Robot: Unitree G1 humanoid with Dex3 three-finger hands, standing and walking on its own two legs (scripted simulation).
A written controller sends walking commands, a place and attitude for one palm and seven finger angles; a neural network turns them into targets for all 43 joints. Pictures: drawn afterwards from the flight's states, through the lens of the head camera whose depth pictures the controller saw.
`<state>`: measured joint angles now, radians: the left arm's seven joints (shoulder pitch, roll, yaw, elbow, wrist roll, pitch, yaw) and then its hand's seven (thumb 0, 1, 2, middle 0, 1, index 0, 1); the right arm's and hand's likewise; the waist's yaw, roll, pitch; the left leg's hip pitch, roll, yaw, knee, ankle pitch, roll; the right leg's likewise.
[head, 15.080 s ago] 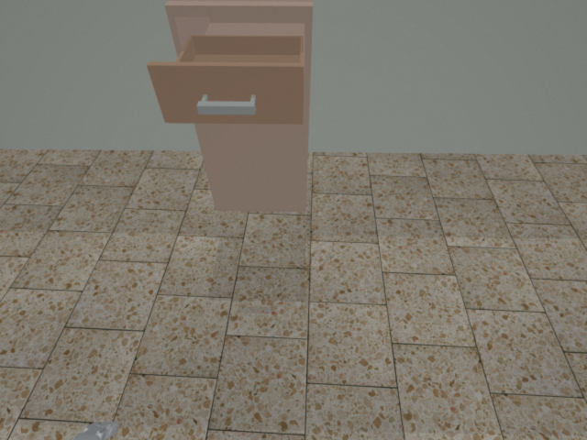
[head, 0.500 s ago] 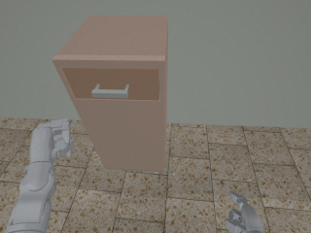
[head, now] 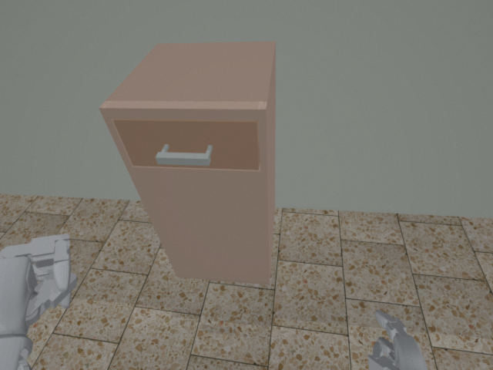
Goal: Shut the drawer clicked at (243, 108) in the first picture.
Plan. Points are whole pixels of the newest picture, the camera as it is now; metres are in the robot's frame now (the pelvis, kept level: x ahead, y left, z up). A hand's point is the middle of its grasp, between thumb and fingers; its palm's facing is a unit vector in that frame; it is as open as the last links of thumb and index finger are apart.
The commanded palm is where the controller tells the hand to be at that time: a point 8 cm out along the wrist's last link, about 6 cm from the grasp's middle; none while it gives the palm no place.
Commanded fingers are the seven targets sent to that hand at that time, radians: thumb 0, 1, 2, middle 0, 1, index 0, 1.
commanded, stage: draw the hand back to the body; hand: left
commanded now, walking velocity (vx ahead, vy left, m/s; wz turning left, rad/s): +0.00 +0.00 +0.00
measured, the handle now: (185, 153) +0.62 +0.26 -0.01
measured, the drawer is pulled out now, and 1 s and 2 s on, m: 0.00 0.00 0.00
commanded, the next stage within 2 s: step back with the hand held close in 0.04 s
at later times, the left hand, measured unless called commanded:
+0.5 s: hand (69, 275) +0.18 +0.25 +0.15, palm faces +0.27 -0.82 -0.51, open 3.2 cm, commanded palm +0.12 +0.30 +0.17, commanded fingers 0.00 0.90 0.90 -1.40 -1.60 -1.40 -1.60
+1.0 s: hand (3, 338) +0.10 +0.28 +0.15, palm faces +0.35 -0.79 -0.50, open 3.2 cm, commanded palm +0.04 +0.32 +0.17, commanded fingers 0.00 0.90 0.90 -1.40 -1.60 -1.40 -1.60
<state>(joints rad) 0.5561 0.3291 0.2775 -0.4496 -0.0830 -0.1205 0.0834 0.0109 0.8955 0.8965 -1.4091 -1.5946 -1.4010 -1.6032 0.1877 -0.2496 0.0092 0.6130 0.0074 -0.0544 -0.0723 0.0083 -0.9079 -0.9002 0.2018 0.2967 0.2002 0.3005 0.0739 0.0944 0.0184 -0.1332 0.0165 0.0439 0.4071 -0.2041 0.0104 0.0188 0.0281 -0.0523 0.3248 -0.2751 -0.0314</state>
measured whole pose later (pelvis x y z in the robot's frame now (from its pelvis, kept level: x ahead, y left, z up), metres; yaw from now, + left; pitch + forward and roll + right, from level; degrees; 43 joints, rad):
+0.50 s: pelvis -0.01 +0.02 +0.00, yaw -1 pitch +1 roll -1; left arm 0.62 0.39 0.33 -0.50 -0.07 -0.17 0.08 0.01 0.89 0.90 -1.41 -1.59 -1.40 -1.60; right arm 0.17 -0.25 -0.02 0.54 0.02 0.06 -0.07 0.01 -0.91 -0.90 0.20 0.30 0.20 0.30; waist 0.01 0.07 0.02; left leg -0.27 0.00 0.07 0.42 -0.18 0.04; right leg -0.14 0.01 -0.03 0.39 -0.27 0.00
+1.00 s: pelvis -0.08 +0.04 -0.01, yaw +1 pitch +1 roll -2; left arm 0.64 0.38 0.38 -0.58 -0.04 -0.24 0.12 0.01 0.89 0.90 -1.41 -1.59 -1.40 -1.60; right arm 0.19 -0.22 0.00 0.54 0.01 -0.04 -0.07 0.01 -0.91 -0.90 0.20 0.30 0.20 0.30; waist 0.02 0.05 0.05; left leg -0.43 -0.01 0.04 0.54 -0.17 0.06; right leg -0.30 0.01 -0.04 0.51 -0.23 0.01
